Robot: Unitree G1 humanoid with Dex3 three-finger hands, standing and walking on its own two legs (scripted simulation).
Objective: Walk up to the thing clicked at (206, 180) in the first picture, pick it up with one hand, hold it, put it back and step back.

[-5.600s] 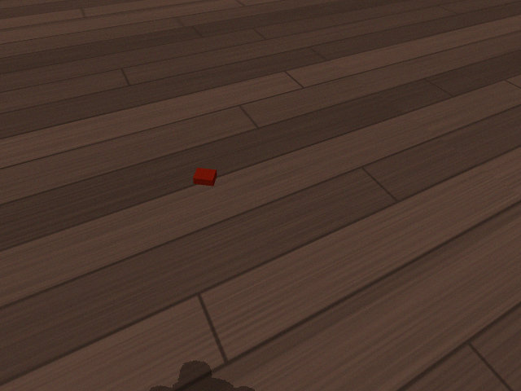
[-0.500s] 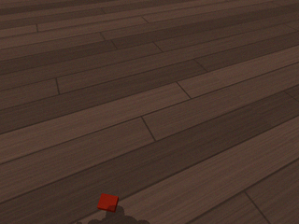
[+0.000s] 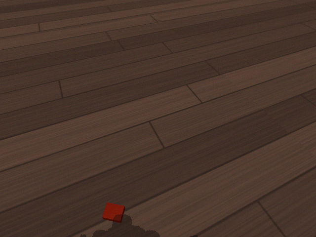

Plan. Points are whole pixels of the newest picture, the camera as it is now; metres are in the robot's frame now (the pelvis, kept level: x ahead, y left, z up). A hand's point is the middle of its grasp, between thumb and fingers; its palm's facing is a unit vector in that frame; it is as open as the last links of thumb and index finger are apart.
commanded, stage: stand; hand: left
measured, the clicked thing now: (114, 212) +0.39 +0.25 -0.76
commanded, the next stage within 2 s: none
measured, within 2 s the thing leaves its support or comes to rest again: neither
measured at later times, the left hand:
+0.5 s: hand out of the picture +0.07 +0.24 -0.16, palm faces -0.02 -0.94 -0.35, open 7.3 cm
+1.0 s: hand out of the picture +0.09 +0.24 -0.15, palm faces -0.02 -0.94 -0.35, open 7.3 cm
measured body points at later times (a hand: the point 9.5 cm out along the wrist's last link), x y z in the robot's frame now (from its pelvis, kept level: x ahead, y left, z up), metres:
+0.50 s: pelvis +0.00 -0.01 +0.00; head +0.01 -0.01 +0.45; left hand +0.07 +0.29 -0.13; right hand +0.06 -0.31 -0.14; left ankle -0.01 +0.13 -0.75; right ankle +0.01 -0.12 -0.75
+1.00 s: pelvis +0.01 -0.01 +0.00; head +0.01 -0.02 +0.45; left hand +0.09 +0.29 -0.13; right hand +0.08 -0.31 -0.14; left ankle -0.01 +0.13 -0.75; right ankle +0.01 -0.12 -0.75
